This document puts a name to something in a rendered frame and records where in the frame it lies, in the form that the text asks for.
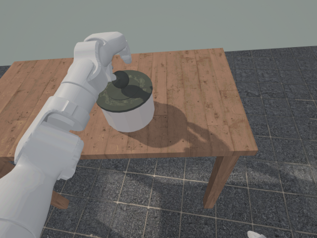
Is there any left robot forearm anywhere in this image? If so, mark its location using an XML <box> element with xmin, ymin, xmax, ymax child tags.
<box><xmin>14</xmin><ymin>37</ymin><xmax>113</xmax><ymax>164</ymax></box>

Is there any lid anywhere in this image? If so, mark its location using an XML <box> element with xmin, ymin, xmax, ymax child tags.
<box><xmin>96</xmin><ymin>70</ymin><xmax>153</xmax><ymax>113</ymax></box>

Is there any left robot hand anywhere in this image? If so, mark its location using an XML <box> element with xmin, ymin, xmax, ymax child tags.
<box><xmin>84</xmin><ymin>32</ymin><xmax>132</xmax><ymax>82</ymax></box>

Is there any knob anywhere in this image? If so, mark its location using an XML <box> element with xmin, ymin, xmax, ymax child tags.
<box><xmin>112</xmin><ymin>70</ymin><xmax>129</xmax><ymax>88</ymax></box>

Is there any table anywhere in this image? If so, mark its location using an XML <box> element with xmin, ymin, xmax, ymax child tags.
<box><xmin>0</xmin><ymin>48</ymin><xmax>258</xmax><ymax>209</ymax></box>

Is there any robot left upper arm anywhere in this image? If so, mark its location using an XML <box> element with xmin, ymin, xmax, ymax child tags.
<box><xmin>0</xmin><ymin>121</ymin><xmax>84</xmax><ymax>238</ymax></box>

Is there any pot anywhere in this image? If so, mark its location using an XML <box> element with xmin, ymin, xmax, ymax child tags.
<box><xmin>101</xmin><ymin>94</ymin><xmax>155</xmax><ymax>132</ymax></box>

